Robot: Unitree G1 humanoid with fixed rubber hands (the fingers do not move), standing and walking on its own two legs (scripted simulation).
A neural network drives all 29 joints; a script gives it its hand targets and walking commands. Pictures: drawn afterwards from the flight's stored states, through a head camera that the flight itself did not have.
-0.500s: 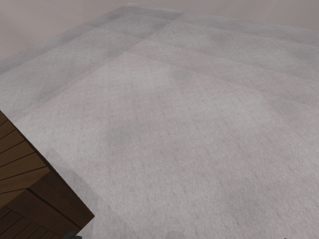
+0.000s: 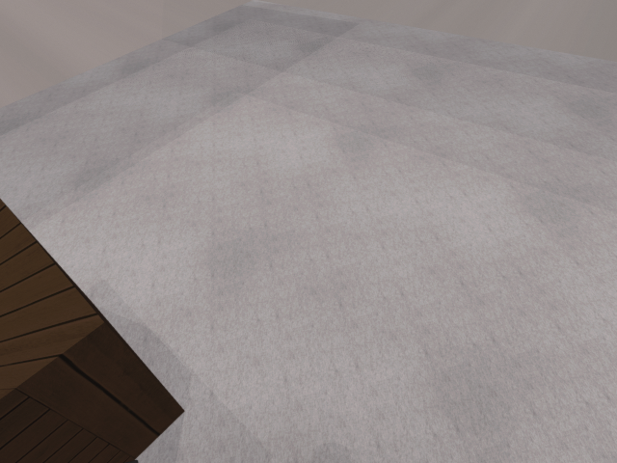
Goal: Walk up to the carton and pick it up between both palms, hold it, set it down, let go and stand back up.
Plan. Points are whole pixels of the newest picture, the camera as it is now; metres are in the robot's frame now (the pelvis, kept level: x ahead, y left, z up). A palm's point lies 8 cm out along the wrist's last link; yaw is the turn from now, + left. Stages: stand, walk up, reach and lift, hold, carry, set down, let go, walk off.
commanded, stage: walk up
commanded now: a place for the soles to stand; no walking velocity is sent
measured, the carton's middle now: out of the picture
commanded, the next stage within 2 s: none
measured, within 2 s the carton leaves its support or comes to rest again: neither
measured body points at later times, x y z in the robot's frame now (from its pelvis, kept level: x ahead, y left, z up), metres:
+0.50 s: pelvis -0.06 +0.13 +0.00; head +0.00 +0.16 +0.45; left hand -0.07 +0.50 -0.11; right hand +0.12 -0.17 -0.09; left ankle -0.01 +0.24 -0.73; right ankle +0.01 +0.00 -0.68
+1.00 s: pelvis -0.09 +0.17 +0.00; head -0.04 +0.14 +0.45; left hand -0.24 +0.53 -0.03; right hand +0.18 -0.03 -0.12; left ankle -0.19 +0.36 -0.66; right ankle +0.00 +0.09 -0.73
